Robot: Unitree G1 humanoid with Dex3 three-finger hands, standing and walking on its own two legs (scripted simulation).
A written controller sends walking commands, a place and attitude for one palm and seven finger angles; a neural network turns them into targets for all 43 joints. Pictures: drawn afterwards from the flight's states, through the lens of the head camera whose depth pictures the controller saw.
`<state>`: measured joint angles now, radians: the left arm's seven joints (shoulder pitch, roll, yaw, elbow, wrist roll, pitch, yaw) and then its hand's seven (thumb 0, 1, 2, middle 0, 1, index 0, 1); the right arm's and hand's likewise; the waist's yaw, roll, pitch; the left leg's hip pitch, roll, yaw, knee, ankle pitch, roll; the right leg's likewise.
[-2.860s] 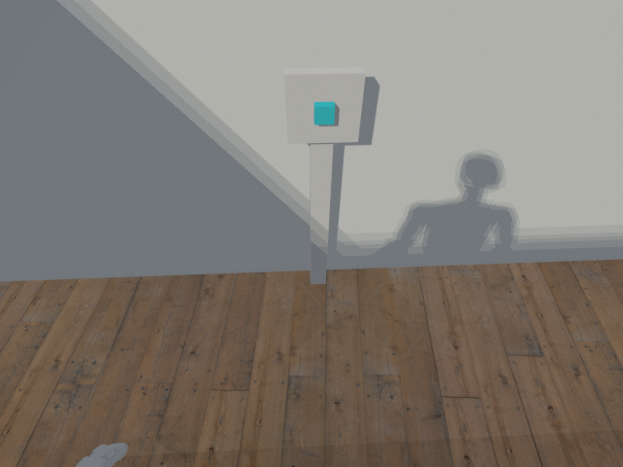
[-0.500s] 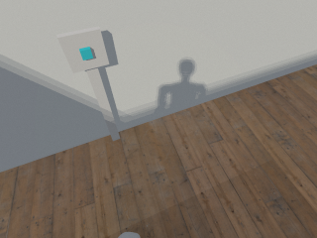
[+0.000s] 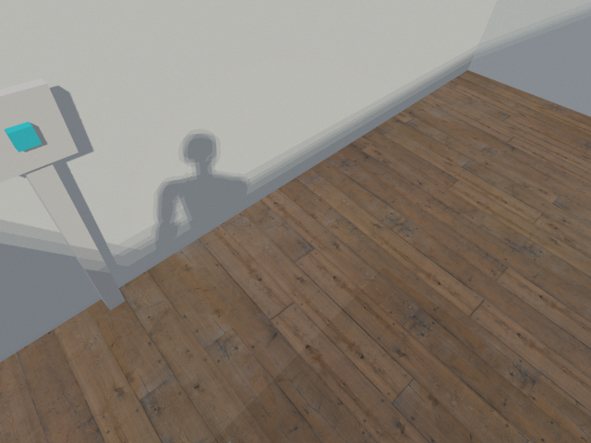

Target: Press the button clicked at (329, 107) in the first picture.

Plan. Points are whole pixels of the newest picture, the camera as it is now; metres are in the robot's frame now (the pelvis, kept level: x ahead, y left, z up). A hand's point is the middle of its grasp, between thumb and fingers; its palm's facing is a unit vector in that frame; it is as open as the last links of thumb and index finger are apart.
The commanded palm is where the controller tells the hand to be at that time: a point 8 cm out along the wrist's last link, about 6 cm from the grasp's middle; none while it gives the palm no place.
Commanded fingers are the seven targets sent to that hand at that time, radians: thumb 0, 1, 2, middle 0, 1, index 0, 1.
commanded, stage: walk to a spot facing it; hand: left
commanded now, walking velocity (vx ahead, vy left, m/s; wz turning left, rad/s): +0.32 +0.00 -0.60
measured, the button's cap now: (23, 136) +0.68 +0.63 -0.01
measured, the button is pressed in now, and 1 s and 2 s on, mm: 0 0 0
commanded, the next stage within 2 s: turn to face it in 1.14 s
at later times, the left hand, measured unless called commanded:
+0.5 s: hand (216, 438) +0.17 +0.13 -0.18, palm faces -0.16 -0.97 -0.19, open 7.2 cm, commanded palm none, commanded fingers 0.00 0.90 0.90 -0.20 -0.30 -0.20 -0.30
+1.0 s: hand (228, 305) +0.41 +0.15 -0.19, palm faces -0.28 -0.95 -0.13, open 7.4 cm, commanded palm none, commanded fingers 0.00 0.90 0.90 -0.20 -0.30 -0.20 -0.30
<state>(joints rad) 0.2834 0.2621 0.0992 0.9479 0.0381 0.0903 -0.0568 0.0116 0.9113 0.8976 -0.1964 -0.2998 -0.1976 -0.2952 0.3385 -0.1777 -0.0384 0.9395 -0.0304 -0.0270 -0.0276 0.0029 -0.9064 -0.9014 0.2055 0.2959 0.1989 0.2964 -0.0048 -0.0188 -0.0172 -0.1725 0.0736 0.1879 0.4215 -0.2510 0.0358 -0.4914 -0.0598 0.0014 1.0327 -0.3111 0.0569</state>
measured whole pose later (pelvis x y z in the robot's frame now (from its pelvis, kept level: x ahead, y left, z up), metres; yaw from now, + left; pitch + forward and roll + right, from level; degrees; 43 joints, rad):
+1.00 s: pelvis +0.31 +0.00 +0.00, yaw -23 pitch -2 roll -2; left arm 0.26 0.18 0.11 1.02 0.03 0.05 -0.01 0.01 0.91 0.90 -0.20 -0.30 -0.20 -0.30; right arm 0.32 -0.12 -0.04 1.05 -0.02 -0.06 -0.05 -0.01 -0.93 -0.90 0.20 0.30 0.20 0.30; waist 0.02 -0.04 0.03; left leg -0.13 0.04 0.34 0.43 -0.28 0.10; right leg -0.62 -0.06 -0.03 1.22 -0.15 0.04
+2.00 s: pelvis +0.36 -0.01 +0.00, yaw -15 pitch +1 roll -3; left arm 0.19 0.25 0.10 0.96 0.02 0.06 0.01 0.01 0.91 0.90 -0.20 -0.30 -0.20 -0.30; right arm 0.23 -0.18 -0.06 0.94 -0.02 0.02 -0.01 0.00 -0.91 -0.90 0.20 0.30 0.20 0.30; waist -0.01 -0.01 0.06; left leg -0.32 -0.02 0.02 0.46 -0.16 0.08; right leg -0.49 -0.09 -0.01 1.09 -0.34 0.09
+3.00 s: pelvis +0.30 +0.00 -0.01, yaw +22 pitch +1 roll -1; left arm 0.16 0.26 0.08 0.89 0.02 0.06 0.01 0.01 0.91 0.90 -0.20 -0.30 -0.20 -0.30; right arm 0.15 -0.21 -0.05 0.89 -0.02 0.03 0.00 0.00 -0.91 -0.90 0.21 0.30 0.20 0.30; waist 0.00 -0.02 0.08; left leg -0.26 -0.05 -0.04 0.48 -0.23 0.05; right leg -0.50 -0.10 -0.01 1.08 -0.38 0.10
